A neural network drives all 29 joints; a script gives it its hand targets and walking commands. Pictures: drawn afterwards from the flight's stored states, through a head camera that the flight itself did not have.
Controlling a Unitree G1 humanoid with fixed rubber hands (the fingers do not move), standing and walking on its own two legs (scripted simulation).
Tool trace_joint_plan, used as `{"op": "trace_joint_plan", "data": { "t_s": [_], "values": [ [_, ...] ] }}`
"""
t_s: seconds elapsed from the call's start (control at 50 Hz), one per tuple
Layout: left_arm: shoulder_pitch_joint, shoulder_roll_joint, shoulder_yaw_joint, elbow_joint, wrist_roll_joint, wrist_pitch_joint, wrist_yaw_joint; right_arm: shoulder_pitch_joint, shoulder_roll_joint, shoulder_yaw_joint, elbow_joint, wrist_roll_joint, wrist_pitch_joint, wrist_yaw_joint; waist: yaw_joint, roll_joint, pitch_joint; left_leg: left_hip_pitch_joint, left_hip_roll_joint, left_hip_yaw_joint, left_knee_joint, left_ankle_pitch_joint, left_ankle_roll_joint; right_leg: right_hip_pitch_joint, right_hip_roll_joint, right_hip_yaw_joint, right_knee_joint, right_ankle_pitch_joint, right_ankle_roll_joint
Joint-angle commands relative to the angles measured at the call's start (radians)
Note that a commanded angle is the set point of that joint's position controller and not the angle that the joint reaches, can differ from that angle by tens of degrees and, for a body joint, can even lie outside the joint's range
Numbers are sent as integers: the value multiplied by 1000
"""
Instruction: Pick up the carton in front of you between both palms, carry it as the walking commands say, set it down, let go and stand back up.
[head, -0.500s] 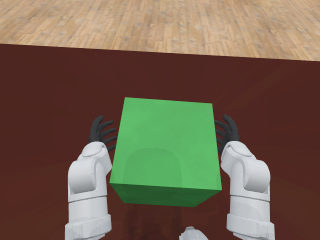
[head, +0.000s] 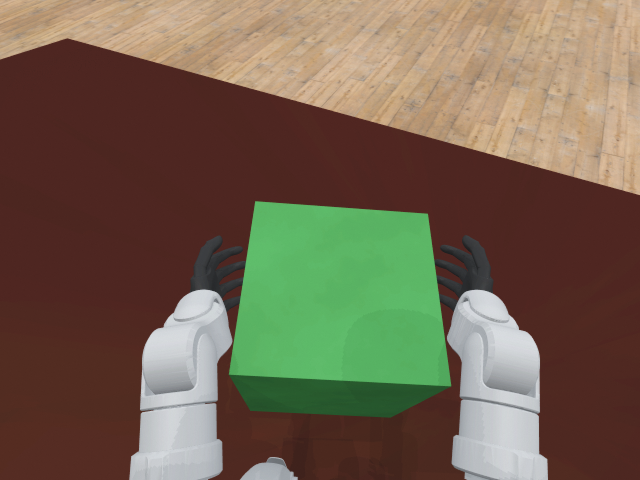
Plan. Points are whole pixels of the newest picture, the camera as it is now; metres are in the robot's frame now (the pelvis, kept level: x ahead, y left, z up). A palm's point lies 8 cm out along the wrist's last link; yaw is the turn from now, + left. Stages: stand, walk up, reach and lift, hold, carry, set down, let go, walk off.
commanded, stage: carry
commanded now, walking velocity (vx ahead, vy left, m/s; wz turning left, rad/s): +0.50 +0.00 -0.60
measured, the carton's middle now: (330, 321) +0.33 +0.03 +0.00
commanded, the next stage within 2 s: none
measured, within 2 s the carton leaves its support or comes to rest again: neither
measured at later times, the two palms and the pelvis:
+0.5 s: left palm (345, 137) +0.66 +0.04 +0.06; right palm (533, 187) +0.55 -0.25 +0.07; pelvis +0.29 +0.00 -0.03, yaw -16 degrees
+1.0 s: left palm (435, 82) +0.94 -0.14 +0.02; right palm (580, 133) +0.78 -0.41 +0.01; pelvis +0.59 -0.10 -0.07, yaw -33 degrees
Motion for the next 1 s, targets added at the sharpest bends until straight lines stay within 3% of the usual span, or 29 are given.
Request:
{"op": "trace_joint_plan", "data": {
  "t_s": [0.0, 0.06, 0.1, 0.12, 0.14, 0.16, 0.18, 0.2, 0.22, 0.26, 0.28, 0.34, 0.4, 0.46, 0.5, 0.54, 0.56, 0.58, 0.6, 0.62, 0.64, 0.66, 0.7, 0.74, 0.78, 0.84, 0.92, 0.98],
  "values": [
    [-644, -730, -698, -115, -251, -38, -45, -471, 700, 584, -47, 139, -3, -8, -16, -160, -373, 45, -45, 66, -156, 137, -3, 328, -171, 235, -91, 609, -130],
    [-606, -699, -687, -88, -239, -22, -29, -459, 646, 578, -57, 144, 8, -11, -20, -143, -364, 183, -59, 81, -347, 243, 1, 315, -136, 197, -3, 625, -106],
    [-576, -678, -668, -54, -215, -4, -15, -420, 612, 562, -40, 142, 22, -12, -93, -79, -430, 524, -24, 83, -465, 364, 19, 163, -79, 127, 199, 514, -57],
    [-571, -663, -650, -40, -196, 7, -6, -396, 586, 549, -33, 140, 31, -13, -128, 17, -487, 739, 169, -94, -419, 469, 43, -21, -54, 118, 378, 171, -28],
    [-552, -674, -635, -17, -180, 23, 3, -395, 545, 528, -25, 133, 41, -20, -127, 220, -524, 968, 421, -434, -367, 669, 135, -338, 65, 94, 587, -352, -2],
    [-546, -645, -610, -22, -161, 35, 12, -408, 554, 535, -33, 153, 43, -23, -154, 270, -494, 930, 398, -470, -355, 657, 163, -401, 50, 142, 674, -376, -23],
    [-561, -673, -598, 0, -158, 42, 20, -439, 553, 534, -47, 164, 47, -24, -147, 226, -480, 947, 397, -440, -354, 583, 161, -468, 20, 163, 710, -321, -30],
    [-552, -684, -572, -14, -147, 43, 21, -468, 590, 560, -70, 188, 45, -19, -162, 190, -479, 863, 405, -478, -409, 335, 205, -497, -3, 162, 739, -297, -25],
    [-586, -706, -562, -14, -137, 43, 19, -517, 634, 580, -86, 205, 42, -8, -155, 115, -416, 766, 365, -419, -438, 290, 182, -479, -27, 165, 699, -242, -21],
    [-603, -735, -546, -9, -113, 30, 12, -596, 695, 628, -119, 240, 32, 16, -142, 74, -354, 666, 326, -254, -455, 419, 145, -431, -39, 145, 589, -175, -9],
    [-597, -731, -539, -6, -98, 23, 13, -617, 710, 648, -128, 259, 23, 25, -146, 85, -353, 662, 318, -207, -462, 429, 134, -421, -34, 134, 540, -150, -8],
    [-577, -704, -526, -17, -68, 5, 25, -612, 701, 680, -138, 289, 6, 30, -159, 135, -347, 716, 291, -87, -451, 557, 121, -448, -22, 93, 410, -40, -13],
    [-536, -667, -517, -23, -60, 1, 34, -551, 672, 680, -120, 284, 7, 19, -179, 126, -333, 737, 239, 41, -412, 676, 88, -401, 11, 36, 209, 174, -30],
    [-502, -644, -515, -16, -51, 14, 27, -504, 660, 670, -86, 264, 16, 11, -194, 138, -298, 731, 200, 141, -375, 672, 42, -288, 55, -37, 7, 342, -60],
    [-491, -635, -512, -6, -48, 24, 18, -489, 658, 664, -67, 245, 25, 9, -165, 158, -303, 731, 206, 182, -272, 762, 11, -179, 85, -65, -56, 401, -91],
    [-475, -628, -502, 16, -45, 30, 12, -495, 662, 655, -49, 223, 36, 7, -95, 160, -364, 681, 208, 230, -24, 846, -21, 39, 114, -82, -105, 394, -122],
    [-474, -640, -500, 20, -43, 31, 9, -506, 661, 646, -40, 213, 40, 5, -49, 102, -396, 553, 176, 231, 194, 689, -36, 217, 80, -31, -137, 424, -132],
    [-470, -637, -486, 36, -39, 32, 7, -525, 667, 635, -29, 199, 44, 4, -42, -42, -392, 284, 103, 189, 378, -13, -39, 403, -35, 123, 30, 649, -139],
    [-491, -591, -479, 72, -25, 31, 16, -484, 686, 632, 8, 194, 53, 7, -50, -280, -525, -75, -50, 87, 686, -380, -79, 731, -277, 623, 58, 801, -372],
    [-475, -641, -509, 66, -56, 28, 13, -500, 677, 618, -24, 203, 45, 9, -6, -239, -570, -226, -29, -27, 770, -370, -58, 756, -308, 770, -48, 489, -424],
    [-531, -707, -542, 41, -91, 19, 3, -568, 710, 611, -38, 209, 36, 7, -9, -139, -492, -245, 12, -83, 704, -324, -43, 644, -268, 722, -88, 372, -382],
    [-601, -765, -581, 15, -134, 9, -9, -594, 739, 593, -39, 206, 26, 4, -32, -2, -430, -205, 38, -84, 598, -255, -50, 494, -245, 647, -98, 348, -332],
    [-686, -817, -641, -35, -178, -13, -30, -571, 771, 567, -13, 174, 7, 7, -72, 40, -402, -86, 75, -82, 445, -201, -67, 284, -209, 568, -112, 352, -290],
    [-708, -827, -665, -52, -199, -36, -43, -549, 784, 577, -3, 167, -15, 16, -68, -18, -409, -36, 78, -59, 316, -170, -83, 217, -174, 496, -116, 426, -288],
    [-660, -816, -672, -47, -198, -50, -47, -520, 782, 601, -8, 168, -29, 19, -58, -61, -425, -56, 71, -46, 201, -68, -94, 251, -153, 457, -87, 600, -286],
    [-569, -786, -661, -33, -176, -55, -40, -487, 761, 631, -33, 178, -40, 19, -33, -66, -445, -88, 51, -33, 66, 115, -91, 335, -102, 415, -31, 737, -247],
    [-519, -733, -643, -54, -157, -51, -22, -496, 709, 643, -85, 192, -37, 13, 2, -91, -407, -65, -4, -2, -164, 255, -67, 365, -27, 402, 37, 715, -198],
    [-496, -675, -624, -48, -147, -34, -4, -479, 641, 622, -82, 186, -14, 3, 13, -98, -371, 76, -59, 23, -381, 360, -54, 301, 16, 398, 134, 593, -164]
  ]
}}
